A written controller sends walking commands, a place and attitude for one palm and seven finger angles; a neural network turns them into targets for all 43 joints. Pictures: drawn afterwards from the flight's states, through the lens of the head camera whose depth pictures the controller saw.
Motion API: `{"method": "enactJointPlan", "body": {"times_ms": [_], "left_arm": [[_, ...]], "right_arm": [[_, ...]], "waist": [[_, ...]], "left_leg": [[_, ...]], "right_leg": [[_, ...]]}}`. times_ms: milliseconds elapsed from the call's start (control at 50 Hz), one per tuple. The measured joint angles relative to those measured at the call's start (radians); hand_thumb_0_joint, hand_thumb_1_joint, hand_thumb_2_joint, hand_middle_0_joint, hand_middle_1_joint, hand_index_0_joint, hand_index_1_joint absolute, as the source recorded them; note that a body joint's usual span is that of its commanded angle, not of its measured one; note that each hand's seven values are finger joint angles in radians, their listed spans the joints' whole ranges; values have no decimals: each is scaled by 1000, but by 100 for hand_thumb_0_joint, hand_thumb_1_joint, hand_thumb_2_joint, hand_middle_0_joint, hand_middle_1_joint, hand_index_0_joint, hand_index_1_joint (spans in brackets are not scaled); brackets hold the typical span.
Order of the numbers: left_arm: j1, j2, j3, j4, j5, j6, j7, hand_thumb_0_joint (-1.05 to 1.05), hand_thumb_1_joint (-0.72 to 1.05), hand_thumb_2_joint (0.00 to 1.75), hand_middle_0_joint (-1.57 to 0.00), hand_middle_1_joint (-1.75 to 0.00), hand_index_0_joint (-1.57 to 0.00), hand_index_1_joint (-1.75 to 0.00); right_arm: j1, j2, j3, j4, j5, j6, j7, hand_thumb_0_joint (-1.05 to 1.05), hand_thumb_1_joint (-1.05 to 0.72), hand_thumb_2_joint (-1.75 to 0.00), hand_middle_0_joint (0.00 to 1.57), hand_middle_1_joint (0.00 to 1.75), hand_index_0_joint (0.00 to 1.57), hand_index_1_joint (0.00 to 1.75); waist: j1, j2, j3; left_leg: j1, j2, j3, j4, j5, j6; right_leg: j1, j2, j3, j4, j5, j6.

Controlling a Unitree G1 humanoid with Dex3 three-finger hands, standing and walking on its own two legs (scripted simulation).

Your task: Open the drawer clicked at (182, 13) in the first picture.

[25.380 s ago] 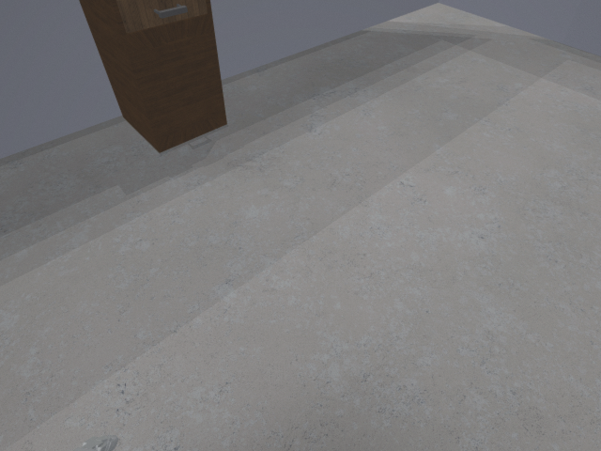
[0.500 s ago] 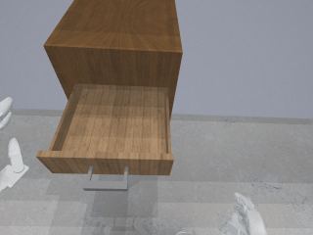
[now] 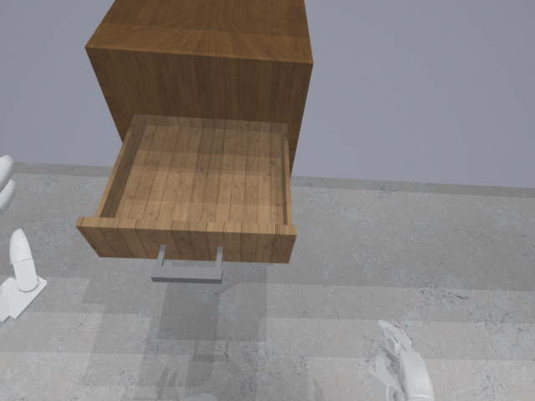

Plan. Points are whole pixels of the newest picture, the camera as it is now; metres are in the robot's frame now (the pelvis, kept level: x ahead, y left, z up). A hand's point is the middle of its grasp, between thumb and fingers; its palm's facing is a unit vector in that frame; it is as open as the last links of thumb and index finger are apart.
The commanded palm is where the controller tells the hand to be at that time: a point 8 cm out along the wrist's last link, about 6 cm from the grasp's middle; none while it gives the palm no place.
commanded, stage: step back with the hand held close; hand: left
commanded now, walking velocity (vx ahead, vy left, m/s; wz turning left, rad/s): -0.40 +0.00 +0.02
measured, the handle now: (189, 263) +0.35 +0.17 -0.10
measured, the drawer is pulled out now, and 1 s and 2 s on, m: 0.30 0.30 0.30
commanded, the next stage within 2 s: stop stepping back and stand still in 0.08 s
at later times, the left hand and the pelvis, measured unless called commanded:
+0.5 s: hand out of the picture +0.08 +0.20 +0.16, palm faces +0.32 -0.80 -0.50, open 7.4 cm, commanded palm +0.02 +0.25 +0.18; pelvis -0.10 -0.04 +0.00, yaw +2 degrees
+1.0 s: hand out of the picture +0.08 +0.20 +0.16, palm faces +0.34 -0.82 -0.46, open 7.4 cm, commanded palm none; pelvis -0.11 -0.04 +0.00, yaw +2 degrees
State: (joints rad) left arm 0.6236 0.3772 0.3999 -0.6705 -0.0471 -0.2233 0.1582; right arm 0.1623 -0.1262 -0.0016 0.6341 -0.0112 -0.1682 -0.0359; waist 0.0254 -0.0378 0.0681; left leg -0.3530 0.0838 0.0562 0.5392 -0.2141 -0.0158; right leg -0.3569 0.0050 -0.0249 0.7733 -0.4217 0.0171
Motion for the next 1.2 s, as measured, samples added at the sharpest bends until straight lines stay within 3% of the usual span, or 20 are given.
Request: {"method": "enactJointPlan", "body": {"times_ms": [60,120,180,220,280,320,340,420,460,520,620,680,720,780,860,980,1020,1080,1140,1200], "left_arm": [[-23,16,2,-8,-2,-7,-15,1,89,90,-21,-30,-21,-30],[-52,22,-8,0,3,-23,-41,1,89,90,-21,-30,-21,-30],[-12,40,-14,-8,4,-29,-47,1,89,90,-21,-30,-21,-30],[41,46,-4,-3,7,-25,-36,1,89,90,-21,-30,-22,-30],[111,50,12,6,13,-1,-15,1,89,90,-22,-30,-22,-30],[135,54,7,-6,10,16,-7,1,89,90,-22,-30,-22,-30],[129,63,3,-10,8,19,-6,1,89,90,-22,-30,-22,-30],[110,81,2,-10,14,24,3,1,89,90,-22,-30,-22,-30],[103,73,0,-17,17,17,11,1,89,90,-22,-30,-22,-30],[89,57,-2,-5,14,-9,8,1,89,90,-21,-30,-22,-30],[29,0,-22,68,17,-15,0,1,89,90,-21,-30,-22,-30],[-19,-34,-44,108,22,4,2,1,89,90,-21,-30,-21,-30],[-39,-43,-56,122,23,13,4,1,89,90,-21,-30,-21,-30],[-18,-25,-58,121,33,29,-3,1,89,90,-21,-30,-21,-30],[6,11,-45,102,34,16,-13,1,89,90,-21,-30,-21,-30],[27,-3,-36,74,18,-15,-11,1,89,90,-21,-30,-21,-30],[-54,5,-92,215,57,-7,-50,0,89,90,-21,-30,-21,-30],[-239,-47,-211,624,75,127,-101,0,89,90,-20,-30,-21,-30],[-355,-111,-282,1035,79,239,-118,0,90,90,-20,-30,-20,-30],[-383,-166,-348,1320,75,293,-130,0,91,90,-20,-30,-20,-30]], "right_arm": [[-24,2,18,-9,0,-2,7,1,-90,-89,20,30,21,30],[-61,-18,17,-16,11,20,15,1,-90,-89,20,30,21,30],[-57,-29,0,-20,30,59,7,1,-90,-89,20,30,21,30],[-48,-36,-5,-25,31,89,-12,1,-90,-89,20,30,21,30],[-23,-59,-7,-50,33,111,-36,1,-91,-90,20,30,21,30],[4,-92,-20,-75,34,98,-46,1,-91,-90,20,30,20,30],[13,-97,-34,-74,36,86,-50,1,-91,-90,20,30,20,30],[38,-85,-43,-51,27,50,-51,1,-91,-90,20,30,20,30],[53,-78,-34,-46,20,29,-47,1,-91,-90,19,30,20,30],[66,-70,-17,-33,28,23,-33,1,-91,-90,19,30,20,30],[69,-58,0,17,24,53,-23,1,-91,-90,20,30,20,30],[72,-61,12,28,18,58,-27,1,-90,-90,20,30,21,30],[69,-59,14,22,14,52,-28,1,-90,-90,20,30,21,30],[82,-45,14,1,17,44,-24,1,-90,-90,20,30,21,30],[92,-41,18,-3,22,32,-19,1,-90,-90,20,30,21,30],[79,-66,6,15,25,42,-10,1,-90,-90,20,30,21,30],[72,-96,-18,52,21,29,24,1,-90,-90,20,30,21,30],[39,-133,-29,127,10,89,41,1,-91,-90,20,30,20,30],[20,-124,-14,170,0,137,43,1,-91,-90,20,30,20,30],[22,-89,5,201,-6,158,38,1,-91,-90,20,30,20,30]], "waist": [[-1,4,7],[-20,53,44],[-44,14,21],[-62,-16,-6],[-88,-37,-31],[-102,-9,-32],[-103,-9,-22],[-68,-58,5],[-62,-47,6],[-50,-10,1],[-14,14,-52],[-22,14,-74],[-34,9,-60],[-50,-3,-62],[-58,9,-49],[-45,21,-34],[-37,35,-53],[-30,63,-76],[-39,52,-65],[-52,18,-33]], "left_leg": [[-40,18,10,18,16,-18],[-86,55,-24,62,13,-23],[-147,-33,-54,296,-185,-14],[-139,-75,-36,358,-243,-14],[-32,-95,-9,177,-187,3],[68,-74,-12,-20,-53,23],[87,-75,-20,-57,-66,31],[101,-103,-15,-53,-54,34],[100,-98,-28,-44,-46,30],[95,-81,-49,-6,-55,23],[44,-87,-40,154,-202,42],[101,-87,-24,41,-211,62],[117,-87,-19,-5,-79,58],[128,-94,-11,-7,-65,47],[126,-82,-27,14,-87,35],[133,-68,-27,-24,-73,31],[95,-84,-34,-5,-74,37],[69,-109,-37,27,-88,49],[86,-116,-28,33,-95,52],[125,-111,-15,6,-87,50]], "right_leg": [[101,-21,-1,-189,91,5],[115,25,-26,-265,105,-17],[65,-2,-16,-263,147,-35],[48,-20,-3,-289,173,-37],[33,-28,1,-312,203,-32],[22,-11,-27,-289,198,-28],[14,-14,-39,-264,188,-26],[12,-45,-34,-203,114,-16],[25,-40,-43,-203,89,-13],[62,-25,-68,-255,197,-22],[51,-12,-55,-267,222,-54],[38,-14,-54,-258,215,-48],[31,-12,-44,-223,167,-38],[32,-16,-26,-169,83,-17],[84,-2,-42,-253,218,-36],[106,15,-41,-325,230,-46],[64,-4,-47,-287,218,-38],[26,-31,-49,-221,181,-26],[32,-37,-40,-198,167,-25],[62,-30,-26,-216,177,-25]]}}
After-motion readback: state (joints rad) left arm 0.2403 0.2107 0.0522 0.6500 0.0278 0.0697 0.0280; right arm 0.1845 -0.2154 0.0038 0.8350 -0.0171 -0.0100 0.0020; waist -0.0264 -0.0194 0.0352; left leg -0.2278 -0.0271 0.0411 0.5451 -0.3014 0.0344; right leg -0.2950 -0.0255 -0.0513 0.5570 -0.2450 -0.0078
